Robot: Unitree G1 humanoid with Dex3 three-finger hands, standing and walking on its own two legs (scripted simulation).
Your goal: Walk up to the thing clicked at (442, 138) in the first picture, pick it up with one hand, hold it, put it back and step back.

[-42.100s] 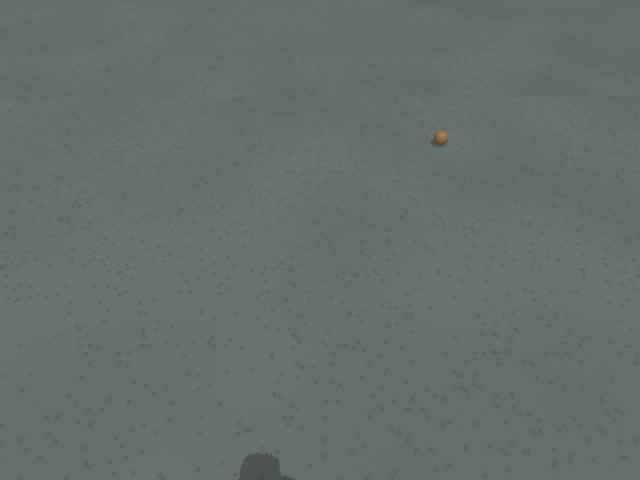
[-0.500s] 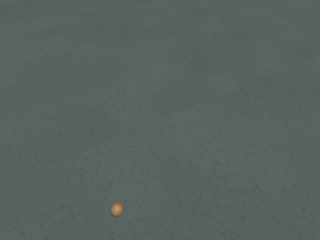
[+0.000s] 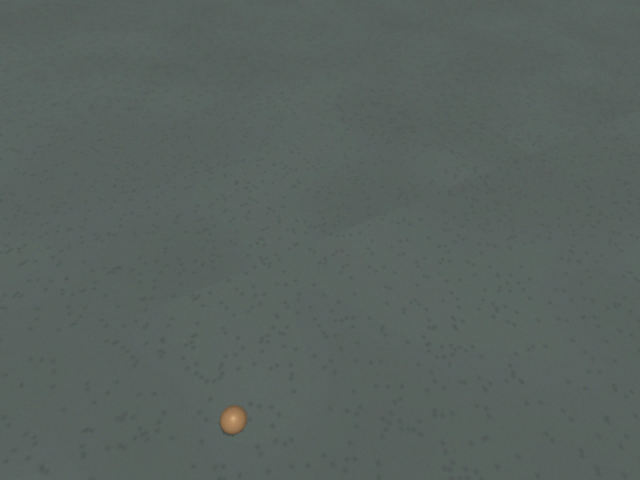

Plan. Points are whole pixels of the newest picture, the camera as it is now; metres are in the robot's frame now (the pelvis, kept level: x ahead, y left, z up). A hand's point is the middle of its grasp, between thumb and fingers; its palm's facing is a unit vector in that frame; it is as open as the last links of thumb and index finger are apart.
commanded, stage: stand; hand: left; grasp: from above
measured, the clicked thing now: (233, 419) +0.44 +0.25 -0.74
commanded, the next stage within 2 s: step back in 0.54 s
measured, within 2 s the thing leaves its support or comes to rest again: neither
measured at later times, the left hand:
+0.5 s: hand out of the picture +0.07 +0.25 -0.16, palm faces +0.00 -0.94 -0.34, open 7.4 cm
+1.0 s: hand out of the picture +0.07 +0.31 -0.19, palm faces +0.00 -0.92 -0.38, open 7.4 cm
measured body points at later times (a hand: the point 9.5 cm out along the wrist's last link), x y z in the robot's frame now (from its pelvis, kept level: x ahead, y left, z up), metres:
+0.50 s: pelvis +0.00 +0.00 +0.00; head +0.01 +0.00 +0.45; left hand +0.07 +0.29 -0.13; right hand +0.07 -0.30 -0.14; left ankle +0.01 +0.12 -0.75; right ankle -0.03 -0.12 -0.75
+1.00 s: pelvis -0.08 +0.04 -0.04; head -0.01 +0.06 +0.41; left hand +0.07 +0.36 -0.16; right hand +0.00 -0.29 -0.14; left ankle -0.07 +0.14 -0.75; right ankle -0.04 -0.11 -0.73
